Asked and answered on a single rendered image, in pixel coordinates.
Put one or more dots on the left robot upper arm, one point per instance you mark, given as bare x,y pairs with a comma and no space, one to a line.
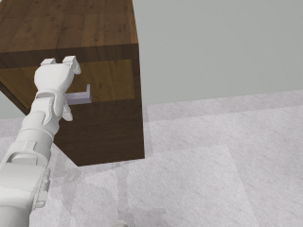
23,188

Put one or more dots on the robot left hand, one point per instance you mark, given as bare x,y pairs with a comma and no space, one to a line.
58,76

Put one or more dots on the cabinet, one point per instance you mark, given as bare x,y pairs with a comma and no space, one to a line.
32,31

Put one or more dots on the robot left forearm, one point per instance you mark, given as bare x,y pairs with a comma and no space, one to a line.
34,140

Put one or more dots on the drawer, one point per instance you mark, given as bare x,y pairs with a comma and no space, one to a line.
109,80

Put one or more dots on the handle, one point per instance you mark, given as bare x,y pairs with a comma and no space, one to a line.
80,97

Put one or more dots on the robot left shin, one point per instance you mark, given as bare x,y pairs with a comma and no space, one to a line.
121,222

